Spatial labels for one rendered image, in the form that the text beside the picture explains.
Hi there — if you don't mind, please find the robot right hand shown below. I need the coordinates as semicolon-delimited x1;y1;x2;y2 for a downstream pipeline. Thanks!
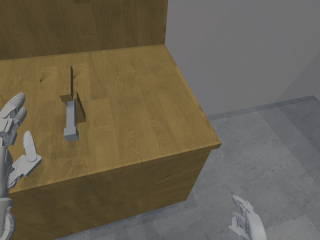
228;195;268;240

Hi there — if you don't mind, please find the tap lever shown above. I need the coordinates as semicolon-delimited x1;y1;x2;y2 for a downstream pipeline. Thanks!
64;99;79;142

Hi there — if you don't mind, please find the counter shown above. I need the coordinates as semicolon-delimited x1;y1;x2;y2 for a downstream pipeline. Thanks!
0;0;222;240

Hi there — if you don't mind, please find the robot left hand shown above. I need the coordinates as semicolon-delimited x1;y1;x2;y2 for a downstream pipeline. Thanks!
0;92;42;198

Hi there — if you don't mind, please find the robot left forearm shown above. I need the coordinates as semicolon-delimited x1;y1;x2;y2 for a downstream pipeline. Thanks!
0;197;17;240

